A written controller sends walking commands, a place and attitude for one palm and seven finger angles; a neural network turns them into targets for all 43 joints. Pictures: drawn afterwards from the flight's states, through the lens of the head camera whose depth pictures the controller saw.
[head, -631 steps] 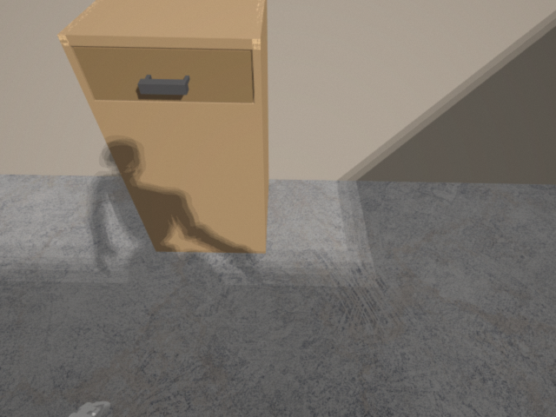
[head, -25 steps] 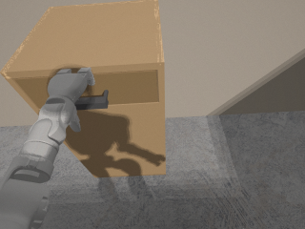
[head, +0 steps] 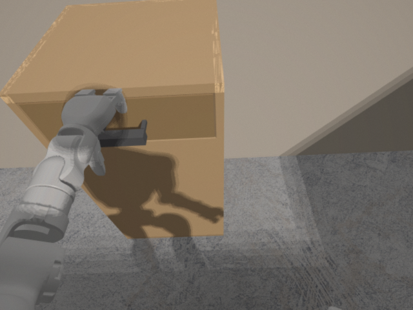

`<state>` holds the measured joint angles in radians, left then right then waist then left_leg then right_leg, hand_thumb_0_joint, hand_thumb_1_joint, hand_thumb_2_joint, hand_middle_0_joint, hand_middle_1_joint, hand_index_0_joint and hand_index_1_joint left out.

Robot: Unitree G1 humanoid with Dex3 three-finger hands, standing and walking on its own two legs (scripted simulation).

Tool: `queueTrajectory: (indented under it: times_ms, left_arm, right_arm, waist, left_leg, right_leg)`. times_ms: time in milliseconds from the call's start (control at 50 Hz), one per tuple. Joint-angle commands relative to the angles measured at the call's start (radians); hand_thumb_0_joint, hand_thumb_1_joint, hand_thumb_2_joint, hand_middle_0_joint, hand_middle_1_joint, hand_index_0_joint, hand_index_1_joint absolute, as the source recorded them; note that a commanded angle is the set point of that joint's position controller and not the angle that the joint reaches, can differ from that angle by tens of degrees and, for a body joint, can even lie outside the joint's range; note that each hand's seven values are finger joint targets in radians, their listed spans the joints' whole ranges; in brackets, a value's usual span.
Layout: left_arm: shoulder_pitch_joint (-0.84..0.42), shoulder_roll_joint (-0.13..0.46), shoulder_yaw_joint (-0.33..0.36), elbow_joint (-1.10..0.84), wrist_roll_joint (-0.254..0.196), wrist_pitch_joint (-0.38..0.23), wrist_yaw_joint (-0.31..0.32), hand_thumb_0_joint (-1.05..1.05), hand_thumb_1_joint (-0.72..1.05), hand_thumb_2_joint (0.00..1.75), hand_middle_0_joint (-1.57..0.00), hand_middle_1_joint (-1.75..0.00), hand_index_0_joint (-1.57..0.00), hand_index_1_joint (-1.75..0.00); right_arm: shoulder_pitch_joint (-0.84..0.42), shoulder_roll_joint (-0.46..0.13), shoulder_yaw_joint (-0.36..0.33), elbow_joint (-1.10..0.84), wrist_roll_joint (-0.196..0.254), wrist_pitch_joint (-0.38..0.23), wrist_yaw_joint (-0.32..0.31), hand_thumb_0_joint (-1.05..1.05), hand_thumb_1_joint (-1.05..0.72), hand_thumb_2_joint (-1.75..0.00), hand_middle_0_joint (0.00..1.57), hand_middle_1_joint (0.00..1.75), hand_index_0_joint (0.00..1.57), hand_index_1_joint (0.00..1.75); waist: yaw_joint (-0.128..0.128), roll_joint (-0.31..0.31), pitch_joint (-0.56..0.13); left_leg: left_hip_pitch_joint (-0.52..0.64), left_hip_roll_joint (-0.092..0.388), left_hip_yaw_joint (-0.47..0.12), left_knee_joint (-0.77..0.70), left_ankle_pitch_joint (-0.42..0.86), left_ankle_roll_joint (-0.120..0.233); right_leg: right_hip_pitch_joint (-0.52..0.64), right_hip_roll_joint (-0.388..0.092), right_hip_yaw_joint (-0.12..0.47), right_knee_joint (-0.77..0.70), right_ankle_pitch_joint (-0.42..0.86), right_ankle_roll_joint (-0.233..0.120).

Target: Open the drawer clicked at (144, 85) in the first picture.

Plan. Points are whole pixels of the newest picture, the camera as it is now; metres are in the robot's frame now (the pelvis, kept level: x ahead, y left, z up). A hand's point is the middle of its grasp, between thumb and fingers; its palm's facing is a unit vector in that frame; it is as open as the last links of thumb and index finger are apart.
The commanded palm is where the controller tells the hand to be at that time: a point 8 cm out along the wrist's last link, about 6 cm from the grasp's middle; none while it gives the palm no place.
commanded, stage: move the hooked fingers above the handle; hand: left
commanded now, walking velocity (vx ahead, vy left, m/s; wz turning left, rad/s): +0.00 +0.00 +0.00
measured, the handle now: (122, 131) +0.49 +0.23 +0.05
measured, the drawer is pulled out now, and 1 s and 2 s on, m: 0.00 0.00 0.00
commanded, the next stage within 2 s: lower the fingers behind the handle in 0.32 s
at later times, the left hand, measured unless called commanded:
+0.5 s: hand (100, 133) +0.43 +0.24 +0.10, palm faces -0.02 -0.03 -1.00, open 13.8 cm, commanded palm +0.41 +0.25 +0.16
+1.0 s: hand (109, 142) +0.44 +0.24 +0.07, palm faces -0.04 -0.01 -1.00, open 13.8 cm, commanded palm +0.41 +0.24 +0.13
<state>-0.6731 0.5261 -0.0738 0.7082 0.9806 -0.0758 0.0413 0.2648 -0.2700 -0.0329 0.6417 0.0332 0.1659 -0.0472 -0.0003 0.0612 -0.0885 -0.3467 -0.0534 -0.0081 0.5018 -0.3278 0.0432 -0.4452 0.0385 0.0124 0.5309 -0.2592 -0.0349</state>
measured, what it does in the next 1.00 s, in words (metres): stands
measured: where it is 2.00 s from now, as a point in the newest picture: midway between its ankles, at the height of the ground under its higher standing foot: outside the picture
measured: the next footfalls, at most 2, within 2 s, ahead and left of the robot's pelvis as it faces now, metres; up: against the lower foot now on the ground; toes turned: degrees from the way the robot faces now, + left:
none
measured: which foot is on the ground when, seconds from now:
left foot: down 0.00-1.00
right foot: down 0.00-1.00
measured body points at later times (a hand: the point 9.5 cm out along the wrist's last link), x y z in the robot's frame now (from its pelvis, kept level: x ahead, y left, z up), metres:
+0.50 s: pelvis +0.00 +0.02 +0.00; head +0.04 +0.00 +0.45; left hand +0.42 +0.24 +0.16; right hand +0.11 -0.24 -0.13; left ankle -0.06 +0.10 -0.73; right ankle -0.01 -0.10 -0.73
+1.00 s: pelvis +0.00 +0.01 +0.00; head +0.05 -0.01 +0.44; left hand +0.43 +0.24 +0.12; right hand +0.08 -0.25 -0.14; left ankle -0.06 +0.10 -0.73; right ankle -0.01 -0.10 -0.73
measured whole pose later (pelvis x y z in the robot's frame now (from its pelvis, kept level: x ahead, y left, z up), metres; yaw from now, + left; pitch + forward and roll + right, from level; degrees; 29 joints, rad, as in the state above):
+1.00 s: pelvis +0.00 +0.01 +0.00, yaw +0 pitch +12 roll +0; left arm -0.70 0.47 -0.09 0.82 1.03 -0.07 0.17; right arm 0.28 -0.25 -0.04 0.67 0.02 0.15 -0.03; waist -0.02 0.05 -0.10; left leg -0.42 -0.06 0.00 0.56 -0.35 0.06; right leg -0.51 0.03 0.02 0.57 -0.27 -0.02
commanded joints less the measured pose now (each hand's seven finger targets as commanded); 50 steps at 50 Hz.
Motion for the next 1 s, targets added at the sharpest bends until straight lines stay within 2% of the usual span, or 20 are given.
queueTrajectory:
  times_ms: [0,40,80,120,200,220,260,320,360,420,460,520,580,600,680,760,820,880,920,980]
  left_arm:
    - [-0.448,0.267,0.119,-0.260,-0.010,-0.024,0.056,0.00,-0.50,0.30,-0.30,-1.20,-0.30,-1.20]
    - [-0.473,0.252,0.105,-0.292,-0.011,-0.024,0.074,0.00,-0.50,0.30,-0.30,-1.20,-0.30,-1.20]
    - [-0.455,0.279,0.136,-0.301,-0.011,-0.016,0.090,0.00,-0.50,0.30,-0.30,-1.20,-0.30,-1.20]
    - [-0.436,0.258,0.120,-0.240,-0.008,0.013,0.095,0.00,-0.50,0.30,-0.30,-1.20,-0.30,-1.20]
    - [-0.451,0.236,0.083,-0.162,-0.002,0.053,0.075,0.00,-0.50,0.30,-0.30,-1.20,-0.30,-1.20]
    - [-0.465,0.242,0.082,-0.159,0.006,0.053,0.068,0.00,-0.50,0.30,-0.30,-1.20,-0.30,-1.20]
    - [-0.479,0.192,0.038,-0.197,0.002,0.041,0.047,0.00,-0.50,0.30,-0.30,-1.20,-0.30,-1.20]
    - [-0.453,0.202,0.051,-0.243,-0.009,0.016,0.030,0.00,-0.50,0.30,-0.30,-1.20,-0.30,-1.20]
    - [-0.409,0.235,0.092,-0.224,-0.015,0.007,0.029,0.00,-0.50,0.30,-0.30,-1.20,-0.30,-1.20]
    - [-0.422,0.211,0.080,-0.170,-0.008,0.010,0.044,0.00,-0.50,0.30,-0.30,-1.20,-0.30,-1.20]
    - [-0.426,0.251,0.111,-0.176,0.005,0.004,0.060,0.00,-0.50,0.30,-0.30,-1.20,-0.30,-1.20]
    - [-0.429,0.203,0.079,-0.196,0.013,0.000,0.080,0.00,-0.50,0.30,-0.30,-1.20,-0.30,-1.20]
    - [-0.450,0.208,0.078,-0.202,0.013,-0.004,0.091,0.00,-0.50,0.30,-0.30,-1.20,-0.30,-1.20]
    - [-0.454,0.174,0.049,-0.189,0.012,-0.002,0.093,0.00,-0.50,0.30,-0.30,-1.20,-0.30,-1.20]
    - [-0.502,0.184,0.056,-0.214,0.014,-0.019,0.107,0.00,-0.50,0.30,-0.30,-1.20,-0.30,-1.20]
    - [-0.462,0.183,0.069,-0.168,0.022,-0.019,0.132,0.00,-0.50,0.30,-0.30,-1.20,-0.30,-1.20]
    - [-0.453,0.168,0.066,-0.120,0.026,-0.005,0.150,0.00,-0.50,0.30,-0.30,-1.20,-0.30,-1.20]
    - [-0.451,0.215,0.098,-0.072,0.043,0.009,0.164,0.00,-0.50,0.30,-0.30,-1.20,-0.30,-1.20]
    - [-0.450,0.205,0.090,-0.056,0.050,0.013,0.168,0.00,-0.50,0.30,-0.30,-1.20,-0.30,-1.20]
    - [-0.466,0.219,0.100,-0.106,0.051,-0.006,0.175,0.00,-0.50,0.30,-0.30,-1.20,-0.30,-1.20]
  right_arm:
    - [-0.003,-0.119,-0.051,-0.097,-0.002,-0.036,-0.002,0.00,-0.90,-0.90,0.20,0.30,0.20,0.30]
    - [-0.004,-0.114,-0.051,-0.093,-0.004,-0.038,0.001,0.00,-0.90,-0.90,0.20,0.30,0.20,0.30]
    - [-0.003,-0.114,-0.053,-0.083,-0.005,-0.042,0.005,0.00,-0.90,-0.90,0.20,0.30,0.20,0.30]
    - [-0.014,-0.116,-0.046,-0.074,-0.001,-0.039,0.008,0.00,-0.90,-0.90,0.20,0.30,0.20,0.30]
    - [-0.018,-0.124,-0.038,-0.072,0.006,-0.035,0.005,0.00,-0.90,-0.90,0.20,0.30,0.20,0.30]
    - [-0.015,-0.127,-0.038,-0.073,0.005,-0.035,0.003,0.00,-0.90,-0.90,0.20,0.30,0.20,0.30]
    - [-0.012,-0.124,-0.044,-0.085,0.001,-0.036,0.002,0.00,-0.90,-0.90,0.20,0.30,0.20,0.30]
    - [-0.013,-0.119,-0.043,-0.098,-0.002,-0.034,0.003,0.00,-0.90,-0.90,0.20,0.30,0.20,0.30]
    - [-0.010,-0.122,-0.043,-0.095,-0.003,-0.030,0.006,0.00,-0.90,-0.90,0.20,0.30,0.20,0.30]
    - [-0.013,-0.118,-0.037,-0.088,-0.001,-0.028,0.008,0.00,-0.90,-0.90,0.20,0.30,0.20,0.30]
    - [-0.010,-0.123,-0.039,-0.089,-0.005,-0.029,0.008,0.00,-0.90,-0.90,0.20,0.30,0.20,0.30]
    - [-0.008,-0.114,-0.046,-0.089,-0.008,-0.035,0.012,0.00,-0.90,-0.90,0.20,0.30,0.20,0.30]
    - [0.003,-0.120,-0.049,-0.085,-0.008,-0.036,0.011,0.00,-0.90,-0.90,0.20,0.30,0.20,0.30]
    - [0.005,-0.116,-0.051,-0.082,-0.009,-0.037,0.011,0.00,-0.90,-0.90,0.20,0.30,0.20,0.30]
    - [0.022,-0.120,-0.059,-0.070,-0.012,-0.042,0.011,0.00,-0.90,-0.90,0.20,0.30,0.20,0.30]
    - [0.032,-0.119,-0.060,-0.060,-0.018,-0.041,0.015,0.00,-0.90,-0.90,0.20,0.30,0.20,0.30]
    - [0.033,-0.118,-0.056,-0.056,-0.016,-0.038,0.018,0.00,-0.90,-0.90,0.20,0.30,0.20,0.30]
    - [0.035,-0.123,-0.052,-0.058,-0.017,-0.035,0.015,0.00,-0.90,-0.90,0.20,0.30,0.20,0.30]
    - [0.037,-0.122,-0.052,-0.062,-0.015,-0.036,0.012,0.00,-0.90,-0.90,0.20,0.30,0.20,0.30]
    - [0.047,-0.121,-0.059,-0.071,-0.021,-0.041,0.011,0.00,-0.90,-0.90,0.20,0.30,0.20,0.30]
  waist:
    - [0.002,-0.044,-0.376]
    - [0.002,-0.018,-0.400]
    - [0.012,-0.010,-0.415]
    - [0.006,-0.026,-0.346]
    - [-0.005,-0.065,-0.297]
    - [-0.005,-0.062,-0.308]
    - [-0.013,-0.063,-0.354]
    - [0.000,-0.028,-0.371]
    - [0.009,-0.058,-0.352]
    - [0.007,-0.060,-0.278]
    - [0.019,-0.046,-0.314]
    - [0.011,-0.035,-0.348]
    - [0.001,-0.029,-0.360]
    - [-0.008,-0.025,-0.352]
    - [-0.018,-0.017,-0.382]
    - [-0.009,-0.022,-0.380]
    - [-0.011,-0.041,-0.352]
    - [-0.010,-0.058,-0.356]
    - [-0.014,-0.066,-0.349]
    - [-0.009,-0.019,-0.429]
  left_leg:
    - [0.077,0.021,0.012,0.000,0.504,0.000]
    - [0.098,0.021,0.008,-0.001,0.528,-0.008]
    - [0.109,0.023,0.002,0.002,0.574,-0.014]
    - [0.080,0.023,0.008,-0.012,0.530,-0.018]
    - [0.059,0.026,0.005,-0.032,0.451,-0.015]
    - [0.061,0.026,0.004,-0.032,0.455,-0.015]
    - [0.104,0.027,0.002,-0.021,0.490,-0.013]
    - [0.127,0.029,-0.008,-0.009,0.558,-0.021]
    - [0.114,0.033,-0.009,-0.011,0.567,-0.025]
    - [0.076,0.033,-0.006,-0.020,0.511,-0.029]
    - [0.068,0.029,-0.005,-0.020,0.506,-0.032]
    - [0.091,0.033,-0.002,-0.004,0.538,-0.032]
    - [0.095,0.035,-0.011,0.004,0.550,-0.036]
    - [0.105,0.035,-0.009,0.011,0.549,-0.035]
    - [0.129,0.037,-0.021,0.025,0.567,-0.039]
    - [0.110,0.036,-0.023,0.032,0.594,-0.046]
    - [0.069,0.034,-0.015,0.029,0.541,-0.040]
    - [0.018,0.028,-0.002,0.027,0.489,-0.026]
    - [-0.002,0.027,0.000,0.026,0.458,-0.022]
    - [0.026,0.028,0.002,0.042,0.504,-0.019]
  right_leg:
    - [0.293,-0.025,0.008,-0.001,0.407,-0.010]
    - [0.288,-0.025,0.003,0.001,0.402,-0.011]
    - [0.301,-0.023,0.002,0.004,0.417,-0.014]
    - [0.278,-0.022,-0.006,-0.006,0.391,-0.014]
    - [0.259,-0.024,-0.012,-0.022,0.326,-0.015]
    - [0.265,-0.024,-0.011,-0.020,0.328,-0.016]
    - [0.266,-0.026,-0.008,-0.022,0.339,-0.014]
    - [0.266,-0.024,-0.008,-0.011,0.366,-0.015]
    - [0.267,-0.021,-0.011,-0.015,0.360,-0.016]
    - [0.222,-0.020,-0.020,-0.014,0.321,-0.019]
    - [0.240,-0.019,-0.016,-0.009,0.312,-0.024]
    - [0.229,-0.019,-0.013,-0.001,0.332,-0.020]
    - [0.212,-0.017,-0.014,0.004,0.325,-0.020]
    - [0.194,-0.016,-0.016,0.003,0.321,-0.019]
    - [0.173,-0.014,-0.015,0.009,0.314,-0.019]
    - [0.171,-0.009,-0.020,0.019,0.320,-0.021]
    - [0.166,-0.011,-0.022,0.024,0.313,-0.020]
    - [0.198,-0.013,-0.011,0.028,0.326,-0.020]
    - [0.196,-0.014,-0.013,0.031,0.315,-0.020]
    - [0.221,-0.016,-0.001,0.042,0.349,-0.018]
